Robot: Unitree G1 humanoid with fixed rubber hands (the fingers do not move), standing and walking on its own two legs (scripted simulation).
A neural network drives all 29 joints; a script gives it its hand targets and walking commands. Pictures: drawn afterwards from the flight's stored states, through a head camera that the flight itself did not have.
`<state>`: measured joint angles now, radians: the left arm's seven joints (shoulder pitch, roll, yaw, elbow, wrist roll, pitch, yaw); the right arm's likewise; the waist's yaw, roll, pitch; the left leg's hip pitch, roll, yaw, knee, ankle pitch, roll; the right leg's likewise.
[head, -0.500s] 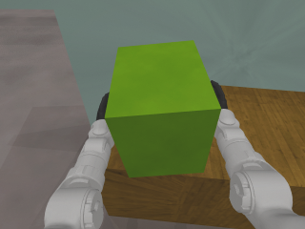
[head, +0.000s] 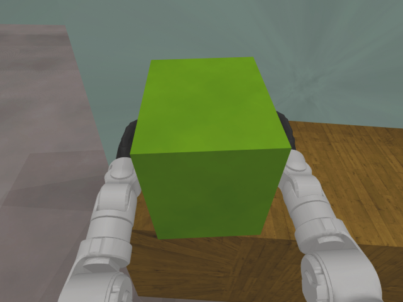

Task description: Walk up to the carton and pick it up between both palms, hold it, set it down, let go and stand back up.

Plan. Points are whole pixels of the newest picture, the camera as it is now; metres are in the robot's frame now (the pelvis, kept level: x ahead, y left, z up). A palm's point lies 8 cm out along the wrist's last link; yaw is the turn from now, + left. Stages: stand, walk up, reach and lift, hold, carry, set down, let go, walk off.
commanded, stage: reach and lift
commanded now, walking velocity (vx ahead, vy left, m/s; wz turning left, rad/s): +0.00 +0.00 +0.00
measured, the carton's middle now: (205, 147) +0.43 -0.01 +0.11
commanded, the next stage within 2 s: hold in 1.52 s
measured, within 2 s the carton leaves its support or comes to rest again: neither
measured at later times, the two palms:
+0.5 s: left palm (120, 153) +0.36 +0.15 +0.16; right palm (293, 151) +0.36 -0.17 +0.17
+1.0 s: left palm (115, 150) +0.36 +0.16 +0.17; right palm (290, 149) +0.36 -0.16 +0.18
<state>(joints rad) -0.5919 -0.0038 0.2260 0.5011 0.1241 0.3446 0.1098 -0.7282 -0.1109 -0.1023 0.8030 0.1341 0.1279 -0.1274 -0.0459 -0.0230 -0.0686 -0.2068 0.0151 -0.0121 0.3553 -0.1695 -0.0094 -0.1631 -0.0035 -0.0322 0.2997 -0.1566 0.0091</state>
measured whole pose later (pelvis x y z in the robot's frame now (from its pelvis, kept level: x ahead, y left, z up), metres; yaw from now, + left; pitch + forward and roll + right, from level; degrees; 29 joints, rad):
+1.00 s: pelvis -0.01 +0.01 +0.00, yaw +1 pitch -5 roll -1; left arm -0.57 -0.01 0.25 0.22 0.23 0.61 0.01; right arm -0.67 -0.09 -0.08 0.62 0.19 0.27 -0.17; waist -0.08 -0.06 -0.02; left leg -0.10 0.00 -0.02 0.35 -0.17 0.00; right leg -0.05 -0.01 -0.04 0.29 -0.16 0.02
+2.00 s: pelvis -0.02 +0.00 +0.00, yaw +1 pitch -6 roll -1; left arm -0.63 0.00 0.28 0.18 0.24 0.74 -0.01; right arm -0.76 -0.10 -0.08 0.60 0.22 0.40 -0.19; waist -0.07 -0.05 -0.05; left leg -0.09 0.01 -0.02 0.34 -0.14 -0.01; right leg -0.05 -0.01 -0.04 0.29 -0.14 0.01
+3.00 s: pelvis -0.01 +0.00 +0.00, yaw +1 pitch -6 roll -1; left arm -0.56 -0.01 0.25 0.06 0.23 0.78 -0.01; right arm -0.68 -0.10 -0.05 0.45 0.26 0.45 -0.21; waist -0.08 -0.04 -0.03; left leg -0.07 0.01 -0.02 0.35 -0.17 -0.01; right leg -0.02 -0.01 -0.04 0.29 -0.16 0.01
